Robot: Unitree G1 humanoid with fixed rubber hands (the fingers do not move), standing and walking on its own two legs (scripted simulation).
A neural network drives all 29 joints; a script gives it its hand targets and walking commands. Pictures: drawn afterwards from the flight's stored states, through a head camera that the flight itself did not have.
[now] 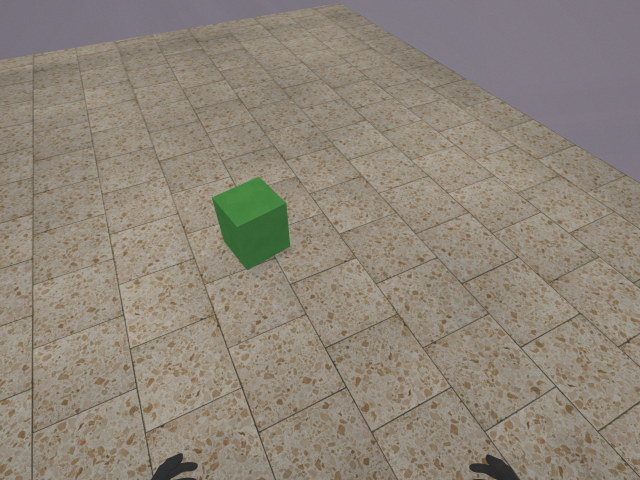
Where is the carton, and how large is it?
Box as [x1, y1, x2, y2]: [212, 177, 289, 269]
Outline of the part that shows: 259,177 254,178 212,197 223,239 247,269 289,246 286,204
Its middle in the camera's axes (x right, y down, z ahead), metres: -0.27 -0.05 +1.56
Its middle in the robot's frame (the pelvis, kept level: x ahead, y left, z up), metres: +1.16 +0.29 -0.64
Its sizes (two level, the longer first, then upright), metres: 0.210 0.200 0.250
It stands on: the floor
